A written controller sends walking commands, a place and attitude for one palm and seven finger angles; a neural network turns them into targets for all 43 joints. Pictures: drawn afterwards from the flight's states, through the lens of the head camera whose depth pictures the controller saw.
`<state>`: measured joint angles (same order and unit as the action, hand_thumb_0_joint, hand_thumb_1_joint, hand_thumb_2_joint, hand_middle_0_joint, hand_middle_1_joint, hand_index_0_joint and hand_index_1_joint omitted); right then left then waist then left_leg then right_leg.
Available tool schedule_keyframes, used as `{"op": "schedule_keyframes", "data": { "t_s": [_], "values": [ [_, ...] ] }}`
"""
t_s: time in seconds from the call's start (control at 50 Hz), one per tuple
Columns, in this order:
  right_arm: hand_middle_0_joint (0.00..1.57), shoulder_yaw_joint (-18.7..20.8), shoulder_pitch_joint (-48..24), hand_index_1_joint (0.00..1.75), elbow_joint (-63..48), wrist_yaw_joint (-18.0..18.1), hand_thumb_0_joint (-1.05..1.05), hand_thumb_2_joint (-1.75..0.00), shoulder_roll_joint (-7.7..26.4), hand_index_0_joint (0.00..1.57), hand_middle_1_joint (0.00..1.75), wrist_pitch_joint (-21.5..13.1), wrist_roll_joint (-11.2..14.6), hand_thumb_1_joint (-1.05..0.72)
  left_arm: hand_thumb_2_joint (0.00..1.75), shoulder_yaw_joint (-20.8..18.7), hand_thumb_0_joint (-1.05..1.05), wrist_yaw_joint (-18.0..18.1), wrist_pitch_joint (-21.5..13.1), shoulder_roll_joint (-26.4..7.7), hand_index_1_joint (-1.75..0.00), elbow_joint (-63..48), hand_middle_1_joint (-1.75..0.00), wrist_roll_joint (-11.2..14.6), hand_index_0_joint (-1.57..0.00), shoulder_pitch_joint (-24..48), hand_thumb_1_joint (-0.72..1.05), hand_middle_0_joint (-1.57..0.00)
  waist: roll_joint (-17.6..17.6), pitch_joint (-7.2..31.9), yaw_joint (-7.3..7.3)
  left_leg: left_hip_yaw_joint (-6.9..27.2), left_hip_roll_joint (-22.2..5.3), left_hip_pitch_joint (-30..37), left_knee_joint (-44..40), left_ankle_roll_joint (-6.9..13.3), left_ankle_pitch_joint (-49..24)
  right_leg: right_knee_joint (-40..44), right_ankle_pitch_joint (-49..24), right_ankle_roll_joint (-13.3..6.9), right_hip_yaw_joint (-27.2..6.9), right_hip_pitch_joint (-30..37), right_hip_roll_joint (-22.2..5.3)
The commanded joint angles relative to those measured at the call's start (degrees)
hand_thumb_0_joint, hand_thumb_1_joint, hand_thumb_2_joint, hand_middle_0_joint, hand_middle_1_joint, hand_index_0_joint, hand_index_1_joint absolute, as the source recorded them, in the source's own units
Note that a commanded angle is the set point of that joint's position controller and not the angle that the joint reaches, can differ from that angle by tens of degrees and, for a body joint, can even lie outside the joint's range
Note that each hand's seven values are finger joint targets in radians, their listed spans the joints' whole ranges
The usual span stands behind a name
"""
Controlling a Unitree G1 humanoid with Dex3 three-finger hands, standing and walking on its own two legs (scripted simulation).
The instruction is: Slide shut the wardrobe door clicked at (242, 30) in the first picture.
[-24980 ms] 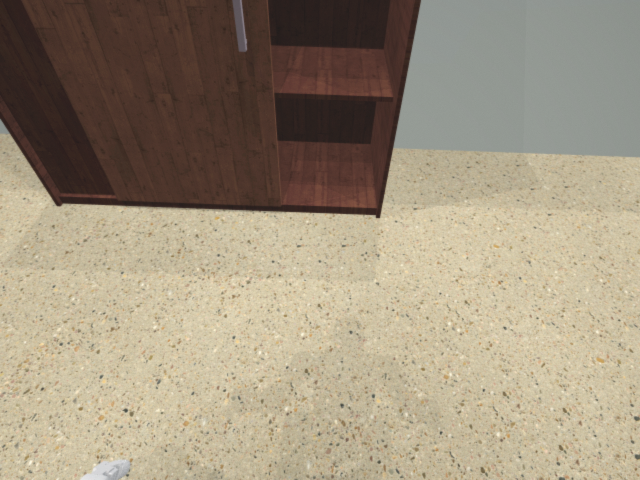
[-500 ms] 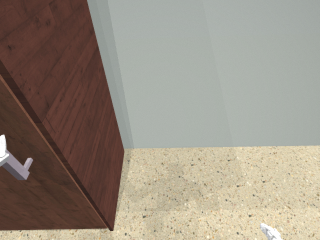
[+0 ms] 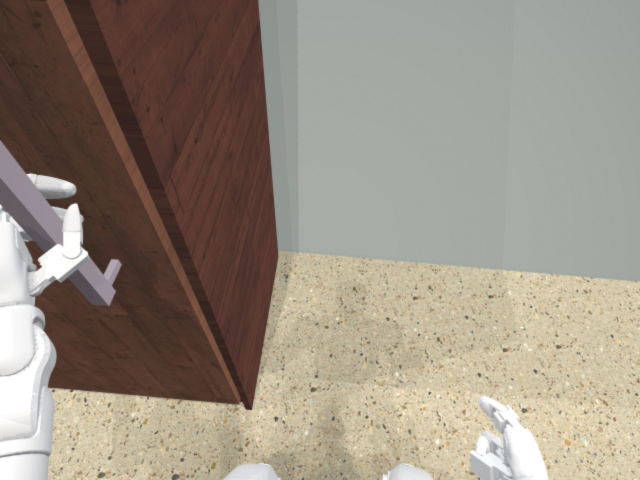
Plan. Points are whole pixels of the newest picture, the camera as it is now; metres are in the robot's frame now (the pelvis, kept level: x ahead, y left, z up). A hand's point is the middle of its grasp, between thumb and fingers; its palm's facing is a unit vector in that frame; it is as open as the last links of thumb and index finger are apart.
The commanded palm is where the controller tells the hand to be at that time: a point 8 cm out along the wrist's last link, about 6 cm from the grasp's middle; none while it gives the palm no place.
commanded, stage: stop walking and hold the door there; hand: left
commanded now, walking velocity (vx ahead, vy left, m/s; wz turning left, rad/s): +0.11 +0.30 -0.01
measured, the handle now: (43, 197) +0.33 +0.31 +0.18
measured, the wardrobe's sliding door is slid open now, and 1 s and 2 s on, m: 0.01 0.01 0.01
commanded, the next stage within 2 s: loosen the grip on the handle in 2.00 s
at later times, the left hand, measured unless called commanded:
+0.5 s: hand (64, 250) +0.29 +0.29 +0.14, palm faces +0.20 -0.96 -0.18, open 5.5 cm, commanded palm +0.26 +0.32 +0.15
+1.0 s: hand (60, 257) +0.28 +0.29 +0.15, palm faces +0.07 -1.00 -0.05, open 5.7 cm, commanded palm +0.26 +0.31 +0.15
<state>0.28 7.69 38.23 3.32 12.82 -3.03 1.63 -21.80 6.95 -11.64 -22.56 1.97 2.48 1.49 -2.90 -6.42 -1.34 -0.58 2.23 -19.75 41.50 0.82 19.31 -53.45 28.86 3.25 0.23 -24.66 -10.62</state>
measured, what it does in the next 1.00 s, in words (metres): steps to the left: right foot, then left foot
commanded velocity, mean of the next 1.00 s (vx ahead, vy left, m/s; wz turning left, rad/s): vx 0.00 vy -0.01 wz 0.00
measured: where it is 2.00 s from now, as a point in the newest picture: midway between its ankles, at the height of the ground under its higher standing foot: outside the picture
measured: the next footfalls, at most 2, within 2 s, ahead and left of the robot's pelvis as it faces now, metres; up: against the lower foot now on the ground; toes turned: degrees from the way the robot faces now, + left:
right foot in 0.16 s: +0.05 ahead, -0.07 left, +0.00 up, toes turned -9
left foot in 0.48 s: +0.00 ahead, +0.27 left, +0.00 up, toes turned -1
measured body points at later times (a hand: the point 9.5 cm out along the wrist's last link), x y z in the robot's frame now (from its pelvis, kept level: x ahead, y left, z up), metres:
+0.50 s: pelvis -0.01 +0.13 +0.01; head +0.06 +0.13 +0.45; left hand +0.28 +0.34 +0.15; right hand +0.20 -0.12 -0.07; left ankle -0.01 +0.30 -0.72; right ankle +0.00 -0.05 -0.70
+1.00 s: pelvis -0.03 +0.17 +0.03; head +0.01 +0.18 +0.47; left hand +0.27 +0.34 +0.15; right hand +0.15 -0.05 -0.06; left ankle -0.04 +0.28 -0.71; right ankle +0.00 +0.08 -0.71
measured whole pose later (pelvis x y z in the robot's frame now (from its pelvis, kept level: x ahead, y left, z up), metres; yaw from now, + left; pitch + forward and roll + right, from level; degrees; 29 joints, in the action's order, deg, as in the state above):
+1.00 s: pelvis -0.03 +0.17 +0.03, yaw +1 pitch -1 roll +1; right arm -2.6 8.2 35.4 2.4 11.4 -1.1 0.2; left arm 4.5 8.1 -3.0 -8.8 -7.3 3.2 2.6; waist -2.2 -5.1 -0.6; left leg -2.2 0.8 -11.3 28.4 1.1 16.2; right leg -30.8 14.0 -1.2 3.1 -15.5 0.3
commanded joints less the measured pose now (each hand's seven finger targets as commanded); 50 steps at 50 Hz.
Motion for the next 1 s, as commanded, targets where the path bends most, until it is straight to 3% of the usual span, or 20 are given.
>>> {"op": "schedule_keyframes", "data": {
  "t_s": [0.0,0.1,0.12,0.14,0.16,0.18,0.28,0.38,0.42,0.44,0.46,0.48,0.5,0.54,0.62,0.66,0.74,0.84,0.92,0.98],
  "values": [
    [0.20,2.2,-1.9,0.30,-7.9,-0.1,0.00,-0.90,6.0,0.20,0.30,-4.7,0.6,-0.90,0.90,0.0,0.00,0.6,-3.7,-11.0,-1.40,-20.6,-1.40,-0.4,-0.45,10.5,0.90,-0.45,18.5,16.2,1.69,15.1,-15.2,14.6,-15.7,12.6,-33.4,-14.1,7.5,-1.4,3.3,-6.2,5.8],
    [0.20,1.3,-5.0,0.30,-8.2,-1.5,0.00,-0.90,6.6,0.20,0.30,-6.4,0.5,-0.90,0.90,3.2,0.00,0.7,-0.6,-7.1,-1.40,-22.1,-1.40,0.3,-0.45,5.0,0.90,-0.45,7.3,16.2,-0.89,6.0,-9.4,10.1,-7.9,6.7,-27.2,23.2,-13.4,-1.3,5.5,13.6,5.7],
    [0.20,0.9,-5.3,0.30,-8.4,-1.7,0.00,-0.90,6.3,0.20,0.30,-6.1,0.3,-0.90,0.90,2.5,0.00,0.8,-0.4,-8.4,-1.40,-23.3,-1.40,0.0,-0.45,5.4,0.90,-0.45,0.5,16.7,-1.38,3.2,-5.9,1.4,0.0,3.9,-17.3,31.5,-26.9,-3.4,-0.8,23.7,-0.1],
    [0.20,0.7,-6.9,0.30,-10.0,-1.5,0.00,-0.90,5.0,0.20,0.30,-5.9,0.1,-0.90,0.90,0.8,0.00,0.9,-0.4,-11.3,-1.40,-22.6,-1.40,-0.1,-0.45,5.3,0.90,-0.45,-13.6,15.5,-0.55,-0.7,1.7,-14.2,16.5,-0.3,7.6,34.6,-42.2,-9.9,-25.8,31.6,-16.0],
    [0.20,0.7,-7.2,0.30,-9.6,-1.1,0.00,-0.90,6.6,0.20,0.30,-6.1,-0.3,-0.90,0.90,-0.6,0.00,1.1,0.6,-11.5,-1.40,-20.6,-1.40,1.5,-0.45,5.4,0.90,-0.45,-9.4,13.7,0.38,5.4,-0.1,-16.1,28.0,-3.3,11.5,34.6,-47.3,-13.2,-32.2,25.2,-24.2],
    [0.20,0.1,-6.1,0.30,-8.2,-1.1,0.00,-0.90,6.1,0.20,0.30,-5.9,-0.8,-0.90,0.90,-0.8,0.00,1.2,0.7,-10.7,-1.40,-19.8,-1.40,1.7,-0.45,6.3,0.90,-0.45,-2.5,14.1,0.82,8.3,-2.1,-15.6,31.4,-4.4,8.0,33.3,-46.9,-14.0,-26.8,23.5,-23.7],
    [0.20,-1.1,-6.6,0.30,-7.2,-0.5,0.00,-0.90,3.4,0.20,0.30,-4.0,-1.0,-0.90,0.90,0.9,0.00,1.7,-1.9,-8.8,-1.40,-22.7,-1.40,0.1,-0.45,7.7,0.90,-0.45,-7.0,16.6,1.67,2.9,-3.6,-10.9,23.5,-4.3,5.1,24.8,-60.8,-9.0,-6.3,22.9,-13.0],
    [0.20,-0.1,-7.2,0.30,-10.0,0.6,0.00,-0.90,2.0,0.20,0.30,-2.6,-1.1,-0.90,0.90,6.6,0.00,1.5,-1.1,-4.0,-1.40,-29.5,-1.40,-0.3,-0.45,7.7,0.90,-0.45,-10.6,20.0,1.16,-8.1,0.1,6.9,-7.9,-2.8,-0.5,21.4,-47.2,-6.9,0.3,17.9,-7.8],
    [0.20,1.0,-5.7,0.30,-11.9,1.3,0.00,-0.90,3.2,0.20,0.30,-1.8,-0.6,-0.90,0.90,11.8,0.00,1.1,-0.6,-0.1,-1.40,-35.6,-1.40,-0.1,-0.45,9.2,0.90,-0.45,1.0,21.8,2.76,-7.7,-3.0,18.9,-16.7,-3.5,-14.4,12.3,-31.2,-3.6,4.8,11.5,-1.2],
    [0.20,1.5,-5.9,0.30,-13.4,1.3,0.00,-0.90,5.2,0.20,0.30,-2.4,-0.3,-0.90,0.90,16.0,0.00,0.7,-1.3,3.5,-1.40,-39.2,-1.40,0.0,-0.45,9.6,0.90,-0.45,16.0,22.1,2.80,5.7,-14.1,24.0,-19.2,0.3,-27.7,2.5,-10.1,-1.2,7.6,1.5,4.9],
    [0.20,2.2,-4.6,0.30,-13.7,1.0,0.00,-0.90,6.2,0.20,0.30,-2.6,-0.1,-0.90,0.90,18.8,0.00,0.7,-1.8,5.5,-1.40,-40.5,-1.40,-1.0,-0.45,10.2,0.90,-0.45,22.8,22.0,2.28,15.4,-21.5,22.3,-21.2,6.6,-39.7,-7.1,8.5,-1.5,4.3,-1.4,8.2],
    [0.20,2.5,-3.7,0.30,-12.7,0.4,0.00,-0.90,5.4,0.20,0.30,-2.9,-0.1,-0.90,0.90,21.0,0.00,0.7,-1.7,7.2,-1.40,-37.6,-1.40,-2.1,-0.45,11.0,0.90,-0.45,15.5,17.8,2.77,16.8,-22.6,18.0,-22.3,9.1,-35.3,-9.7,7.1,-2.3,1.3,-1.2,9.1],
    [0.20,2.4,-3.6,0.30,-13.5,0.4,0.00,-0.90,4.7,0.20,0.30,-2.6,0.7,-0.90,0.90,23.9,0.00,0.6,-0.6,9.9,-1.40,-34.9,-1.40,-2.0,-0.45,8.4,0.90,-0.45,6.8,15.6,2.15,13.0,-21.9,19.6,-19.4,9.2,-42.3,-3.9,3.6,-1.9,2.3,-3.1,9.1],
    [0.20,1.3,-4.8,0.30,-11.4,-0.7,0.00,-0.90,4.0,0.20,0.30,-3.4,-0.9,-0.90,0.90,23.3,0.00,0.6,-0.3,6.9,-1.40,-40.9,-1.40,-2.5,-0.45,15.3,0.90,-0.45,17.4,17.9,3.06,7.8,-19.0,23.0,-15.7,7.2,-48.2,4.7,-2.7,-2.2,2.1,-0.5,7.7],
    [0.20,0.7,-5.8,0.30,-12.0,-2.8,0.00,-0.90,4.4,0.20,0.30,-2.7,-1.1,-0.90,0.90,27.9,0.00,-0.5,1.2,9.6,-1.40,-37.5,-1.40,-2.3,-0.45,17.2,0.90,-0.45,19.6,17.5,2.39,5.5,-19.5,15.5,-14.7,5.0,-35.3,17.7,-9.3,-3.4,2.6,10.9,10.2],
    [0.20,0.4,-6.2,0.30,-12.5,-2.6,0.00,-0.90,3.9,0.20,0.30,-2.0,-1.1,-0.90,0.90,25.6,0.00,-0.7,1.5,7.6,-1.40,-35.8,-1.40,-2.6,-0.45,16.6,0.90,-0.45,13.9,17.9,1.61,3.8,-17.1,9.8,-11.2,3.4,-24.8,26.4,-20.1,-3.8,0.0,17.8,9.1],
    [0.20,-0.4,-5.3,0.30,-12.3,-1.9,0.00,-0.90,2.4,0.20,0.30,-1.9,-0.5,-0.90,0.90,26.5,0.00,-1.2,3.8,9.4,-1.40,-29.9,-1.40,-0.6,-0.45,15.2,0.90,-0.45,-11.5,18.9,2.06,-0.1,-2.6,1.7,4.4,-1.5,4.9,34.4,-33.8,-10.7,-15.4,19.9,-3.1],
    [0.20,-2.1,-5.8,0.30,-10.9,-0.7,0.00,-0.90,2.2,0.20,0.30,-1.9,-1.1,-0.90,0.90,26.1,0.00,-0.9,2.7,9.6,-1.40,-28.1,-1.40,-0.7,-0.45,16.7,0.90,-0.45,-4.4,22.5,2.00,0.3,-3.6,8.2,-14.3,-0.3,-5.7,27.7,-37.5,-9.0,-7.1,23.6,0.0],
    [0.20,-1.2,-7.2,0.30,-13.0,-0.7,0.00,-0.90,3.9,0.20,0.30,-1.0,-0.8,-0.90,0.90,32.6,0.00,-1.6,2.2,14.5,-1.40,-26.8,-1.40,-0.7,-0.45,16.9,0.90,-0.45,10.8,20.4,1.25,12.5,-16.8,16.5,-20.5,5.5,-31.1,21.0,-21.1,-3.2,-1.2,13.6,8.6],
    [0.20,-1.1,-6.6,0.30,-11.8,-0.6,0.00,-0.90,4.0,0.20,0.30,-0.4,-1.6,-0.90,0.90,29.6,0.00,-1.2,1.8,11.5,-1.40,-27.0,-1.40,-2.1,-0.45,17.6,0.90,-0.45,11.9,18.6,1.21,8.2,-14.5,13.1,-20.0,3.6,-30.8,22.9,-19.1,-4.1,-0.9,15.7,8.3]
  ]
}}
